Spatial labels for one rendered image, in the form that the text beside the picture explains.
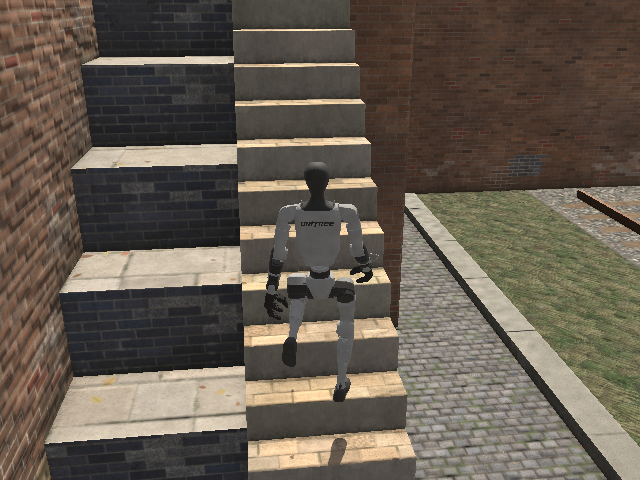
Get stairs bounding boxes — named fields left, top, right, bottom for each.
left=231, top=0, right=417, bottom=480

